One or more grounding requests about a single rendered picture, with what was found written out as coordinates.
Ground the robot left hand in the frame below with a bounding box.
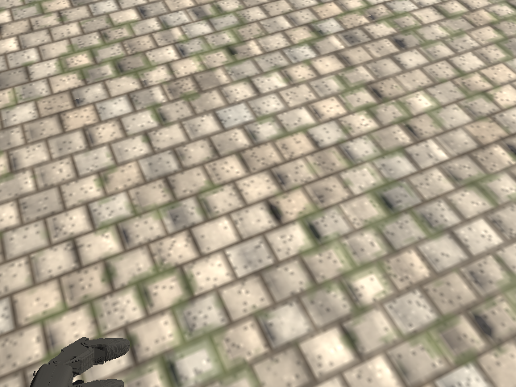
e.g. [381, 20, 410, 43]
[30, 337, 130, 387]

